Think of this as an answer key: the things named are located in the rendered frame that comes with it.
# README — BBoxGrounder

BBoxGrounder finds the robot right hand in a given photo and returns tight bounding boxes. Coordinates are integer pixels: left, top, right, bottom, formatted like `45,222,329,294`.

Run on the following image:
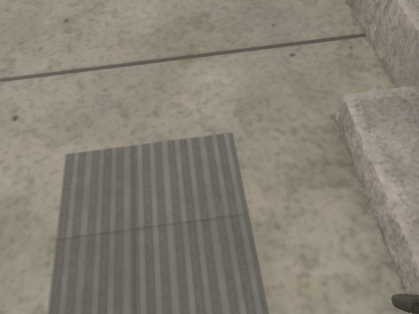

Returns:
392,294,419,314

